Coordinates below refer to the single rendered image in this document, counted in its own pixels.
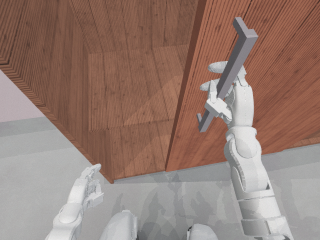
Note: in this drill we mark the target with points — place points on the robot right forearm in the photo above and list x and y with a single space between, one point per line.
261 217

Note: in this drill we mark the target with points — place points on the left robot thigh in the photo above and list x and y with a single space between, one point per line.
122 226

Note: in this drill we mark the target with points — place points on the robot left hand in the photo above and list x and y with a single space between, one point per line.
81 190

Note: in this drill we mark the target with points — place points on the robot left forearm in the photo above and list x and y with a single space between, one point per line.
67 224

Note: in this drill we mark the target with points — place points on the handle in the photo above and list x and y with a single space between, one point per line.
242 48

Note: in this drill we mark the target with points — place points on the robot thigh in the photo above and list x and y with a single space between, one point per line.
201 232
122 226

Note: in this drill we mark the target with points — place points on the right robot thigh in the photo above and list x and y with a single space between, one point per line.
201 232

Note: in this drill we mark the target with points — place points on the robot right hand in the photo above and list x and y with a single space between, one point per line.
239 98

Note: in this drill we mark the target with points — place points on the wardrobe door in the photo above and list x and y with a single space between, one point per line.
313 135
282 68

